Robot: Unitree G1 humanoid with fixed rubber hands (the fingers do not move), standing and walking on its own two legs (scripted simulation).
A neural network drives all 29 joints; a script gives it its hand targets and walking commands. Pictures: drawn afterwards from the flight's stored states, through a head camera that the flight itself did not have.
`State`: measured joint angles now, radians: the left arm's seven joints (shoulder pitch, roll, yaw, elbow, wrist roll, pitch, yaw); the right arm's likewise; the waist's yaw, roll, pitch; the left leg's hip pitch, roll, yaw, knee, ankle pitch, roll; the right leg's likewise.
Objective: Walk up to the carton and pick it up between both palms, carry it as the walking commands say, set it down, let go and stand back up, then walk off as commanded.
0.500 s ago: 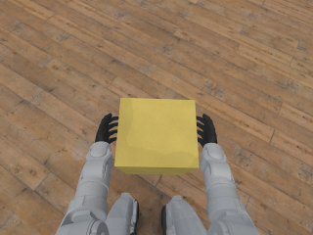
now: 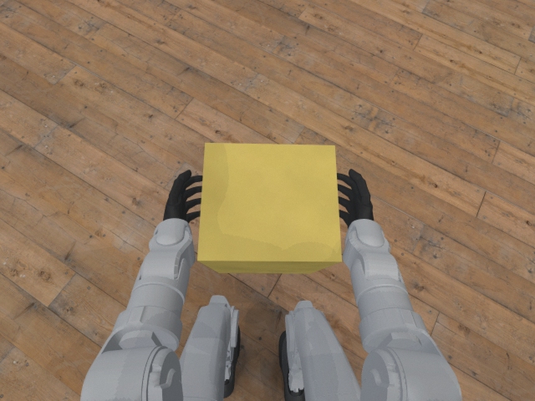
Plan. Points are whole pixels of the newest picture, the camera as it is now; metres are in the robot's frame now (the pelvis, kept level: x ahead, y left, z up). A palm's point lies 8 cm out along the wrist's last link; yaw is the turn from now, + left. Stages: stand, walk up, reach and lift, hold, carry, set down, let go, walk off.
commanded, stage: set down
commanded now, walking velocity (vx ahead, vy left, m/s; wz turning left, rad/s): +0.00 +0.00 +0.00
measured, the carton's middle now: (267, 220) +0.40 +0.00 -0.14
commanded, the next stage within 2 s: none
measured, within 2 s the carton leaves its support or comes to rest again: neither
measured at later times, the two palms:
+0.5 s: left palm (190, 223) +0.40 +0.14 -0.16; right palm (342, 226) +0.40 -0.15 -0.15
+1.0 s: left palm (199, 226) +0.42 +0.14 -0.25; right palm (331, 227) +0.42 -0.15 -0.25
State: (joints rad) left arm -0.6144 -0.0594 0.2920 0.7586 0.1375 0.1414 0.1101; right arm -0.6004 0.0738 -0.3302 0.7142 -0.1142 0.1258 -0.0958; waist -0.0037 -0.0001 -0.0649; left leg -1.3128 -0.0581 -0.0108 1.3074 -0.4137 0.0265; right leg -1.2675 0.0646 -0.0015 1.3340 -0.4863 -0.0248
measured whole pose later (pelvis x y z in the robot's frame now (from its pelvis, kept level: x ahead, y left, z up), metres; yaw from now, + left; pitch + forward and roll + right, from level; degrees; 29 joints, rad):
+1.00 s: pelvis -0.03 +0.00 -0.15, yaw -2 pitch +33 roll -1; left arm -0.94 0.09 0.21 0.86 -0.05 0.13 0.16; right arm -0.93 -0.05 -0.26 0.80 0.02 0.13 -0.16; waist 0.02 0.00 0.05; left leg -1.91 -0.08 0.00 1.82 -0.49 0.01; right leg -1.87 0.10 -0.01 1.85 -0.56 -0.01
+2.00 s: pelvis -0.05 +0.00 -0.25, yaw -3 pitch +24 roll +0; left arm -1.31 0.26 0.09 0.92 -0.19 0.15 0.19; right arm -1.32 -0.21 -0.14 0.88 0.17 0.15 -0.21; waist 0.03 -0.02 0.53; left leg -2.08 -0.08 0.01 2.18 -0.53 -0.01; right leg -2.05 0.13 -0.04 2.21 -0.58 -0.01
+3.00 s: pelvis -0.04 +0.00 -0.28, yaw -4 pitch +32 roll +1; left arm -1.31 0.20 0.21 1.16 -0.08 0.09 0.14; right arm -1.27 -0.15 -0.27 1.05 0.05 0.09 -0.17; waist 0.03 -0.03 0.28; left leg -2.26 -0.08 0.02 2.22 -0.52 -0.01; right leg -2.24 0.14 -0.03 2.25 -0.57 0.00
